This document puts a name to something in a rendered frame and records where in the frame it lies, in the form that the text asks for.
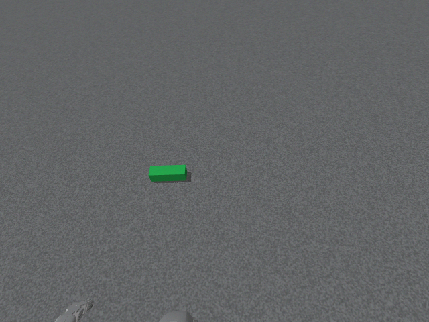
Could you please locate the left robot hand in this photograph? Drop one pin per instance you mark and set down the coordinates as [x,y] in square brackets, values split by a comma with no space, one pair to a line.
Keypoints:
[75,311]

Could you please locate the carton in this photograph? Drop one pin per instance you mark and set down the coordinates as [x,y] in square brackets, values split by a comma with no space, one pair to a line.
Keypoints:
[167,173]

